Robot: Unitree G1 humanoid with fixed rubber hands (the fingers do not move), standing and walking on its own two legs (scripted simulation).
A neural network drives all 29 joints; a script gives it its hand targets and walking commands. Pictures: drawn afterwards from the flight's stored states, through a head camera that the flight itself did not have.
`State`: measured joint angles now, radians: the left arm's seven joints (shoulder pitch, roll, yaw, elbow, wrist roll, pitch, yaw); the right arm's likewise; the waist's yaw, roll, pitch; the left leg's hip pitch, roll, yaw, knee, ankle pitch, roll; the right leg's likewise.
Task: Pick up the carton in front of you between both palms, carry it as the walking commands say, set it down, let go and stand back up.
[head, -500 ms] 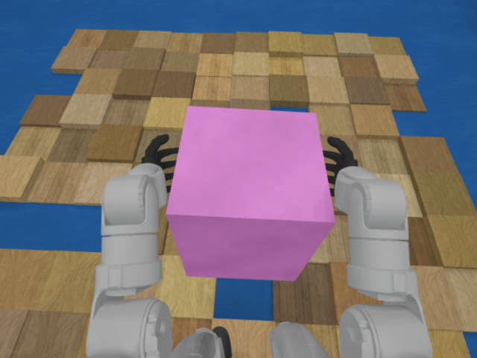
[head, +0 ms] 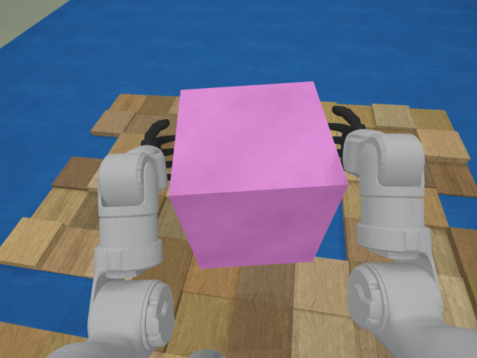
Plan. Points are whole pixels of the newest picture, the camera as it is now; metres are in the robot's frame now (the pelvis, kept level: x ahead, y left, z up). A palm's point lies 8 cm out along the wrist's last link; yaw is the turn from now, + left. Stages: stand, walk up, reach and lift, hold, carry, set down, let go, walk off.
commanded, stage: carry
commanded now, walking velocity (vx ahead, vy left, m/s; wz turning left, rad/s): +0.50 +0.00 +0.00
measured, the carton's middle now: (252, 183) +0.38 +0.01 +0.09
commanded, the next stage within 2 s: none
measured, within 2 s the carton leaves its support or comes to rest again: neither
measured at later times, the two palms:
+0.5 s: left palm (182, 101) +0.66 +0.19 +0.07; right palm (307, 107) +0.62 -0.11 +0.07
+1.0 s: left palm (179, 14) +0.92 +0.22 +0.16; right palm (287, 7) +0.94 -0.08 +0.17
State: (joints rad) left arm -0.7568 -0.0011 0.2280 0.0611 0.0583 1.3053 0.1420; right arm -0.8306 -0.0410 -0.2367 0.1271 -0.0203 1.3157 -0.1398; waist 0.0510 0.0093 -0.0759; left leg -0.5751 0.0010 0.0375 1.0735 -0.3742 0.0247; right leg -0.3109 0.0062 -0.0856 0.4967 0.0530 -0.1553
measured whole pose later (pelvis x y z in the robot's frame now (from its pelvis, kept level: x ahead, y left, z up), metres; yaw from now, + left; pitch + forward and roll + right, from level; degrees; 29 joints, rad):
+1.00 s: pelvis +0.57 +0.06 +0.00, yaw -1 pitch +4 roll -1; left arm -0.74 0.02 0.17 0.06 0.02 1.28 0.16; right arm -0.74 -0.02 -0.23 0.03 -0.05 1.31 -0.12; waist 0.07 0.01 -0.09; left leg -0.61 0.06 0.02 0.95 -0.35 0.03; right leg -0.28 0.00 -0.13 0.50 -0.30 -0.05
